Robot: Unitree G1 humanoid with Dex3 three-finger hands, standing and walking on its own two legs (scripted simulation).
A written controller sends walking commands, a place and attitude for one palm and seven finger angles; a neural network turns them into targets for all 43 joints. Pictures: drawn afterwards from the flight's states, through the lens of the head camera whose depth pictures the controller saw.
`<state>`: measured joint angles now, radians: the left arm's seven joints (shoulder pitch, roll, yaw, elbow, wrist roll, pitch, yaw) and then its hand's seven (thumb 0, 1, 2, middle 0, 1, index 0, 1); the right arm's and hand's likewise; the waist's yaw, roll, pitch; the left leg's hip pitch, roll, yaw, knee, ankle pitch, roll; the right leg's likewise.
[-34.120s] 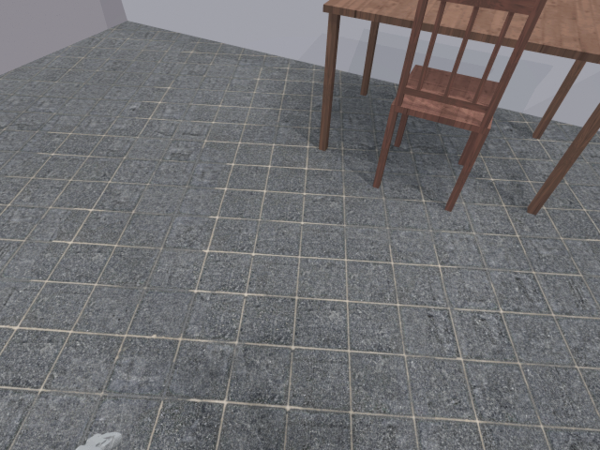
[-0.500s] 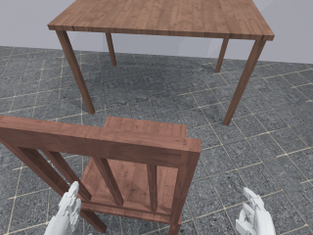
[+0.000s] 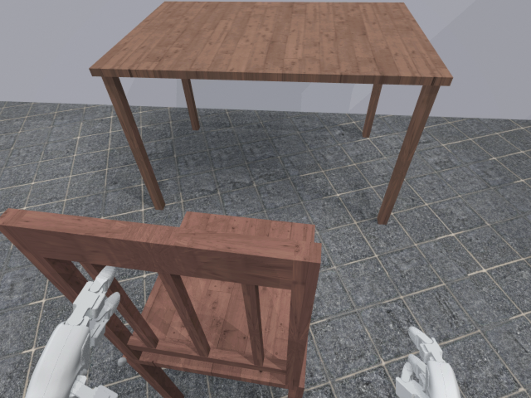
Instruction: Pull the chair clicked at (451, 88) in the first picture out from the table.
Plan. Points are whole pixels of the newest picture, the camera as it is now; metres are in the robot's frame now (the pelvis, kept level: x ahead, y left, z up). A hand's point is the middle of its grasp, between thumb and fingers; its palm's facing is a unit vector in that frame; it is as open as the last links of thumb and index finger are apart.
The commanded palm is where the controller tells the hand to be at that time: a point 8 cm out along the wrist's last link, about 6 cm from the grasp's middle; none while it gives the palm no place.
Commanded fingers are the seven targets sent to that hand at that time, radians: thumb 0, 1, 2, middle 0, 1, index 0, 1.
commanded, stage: draw the hand back to the body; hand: left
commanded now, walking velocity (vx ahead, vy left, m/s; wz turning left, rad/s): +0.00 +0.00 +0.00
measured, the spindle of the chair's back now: (189, 317) +0.25 +0.15 -0.02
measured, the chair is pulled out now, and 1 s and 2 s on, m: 0.67 0.67 0.68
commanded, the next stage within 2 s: step back with the hand held close in 0.94 s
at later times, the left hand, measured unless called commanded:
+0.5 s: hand (73, 329) +0.17 +0.25 +0.11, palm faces +0.25 -0.81 -0.54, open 8.8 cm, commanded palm +0.16 +0.30 +0.21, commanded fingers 0.00 0.83 0.87 -0.19 -0.28 -0.19 -0.28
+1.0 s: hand (69, 321) +0.18 +0.25 +0.11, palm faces +0.27 -0.80 -0.53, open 6.4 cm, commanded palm +0.17 +0.30 +0.22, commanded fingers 0.00 0.90 0.90 -0.20 -0.30 -0.20 -0.30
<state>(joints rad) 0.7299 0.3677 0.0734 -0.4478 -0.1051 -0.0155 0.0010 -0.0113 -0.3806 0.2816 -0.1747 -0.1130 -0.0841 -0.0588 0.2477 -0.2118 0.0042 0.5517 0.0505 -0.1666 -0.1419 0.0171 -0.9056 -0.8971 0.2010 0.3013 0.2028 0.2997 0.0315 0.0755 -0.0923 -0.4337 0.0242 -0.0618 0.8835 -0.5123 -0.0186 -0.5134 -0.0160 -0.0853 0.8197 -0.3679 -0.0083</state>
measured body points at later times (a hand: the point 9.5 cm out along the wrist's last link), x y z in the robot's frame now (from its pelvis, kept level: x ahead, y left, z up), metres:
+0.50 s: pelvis +0.03 -0.01 +0.04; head +0.03 -0.04 +0.48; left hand +0.16 +0.29 +0.14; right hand +0.22 -0.22 -0.06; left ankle -0.03 +0.13 -0.70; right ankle +0.03 -0.12 -0.70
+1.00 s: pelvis +0.03 -0.01 +0.04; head +0.03 -0.04 +0.49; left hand +0.16 +0.29 +0.14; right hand +0.24 -0.21 -0.05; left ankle -0.03 +0.13 -0.70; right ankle +0.03 -0.12 -0.70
